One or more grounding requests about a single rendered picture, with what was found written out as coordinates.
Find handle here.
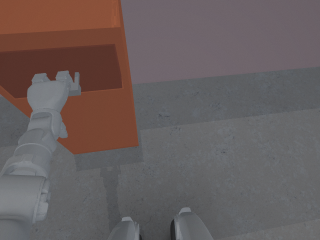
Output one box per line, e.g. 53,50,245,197
67,72,81,97

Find cabinet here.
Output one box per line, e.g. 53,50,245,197
0,0,139,155

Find drawer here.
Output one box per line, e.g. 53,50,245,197
0,44,123,99

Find robot right shin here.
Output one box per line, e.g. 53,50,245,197
175,207,191,240

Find robot right thigh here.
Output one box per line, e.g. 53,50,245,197
174,212,214,240

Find left robot forearm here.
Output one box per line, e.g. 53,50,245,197
0,108,62,179

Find robot left upper arm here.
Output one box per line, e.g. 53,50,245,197
0,174,51,240

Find left robot hand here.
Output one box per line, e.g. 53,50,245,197
27,70,74,138

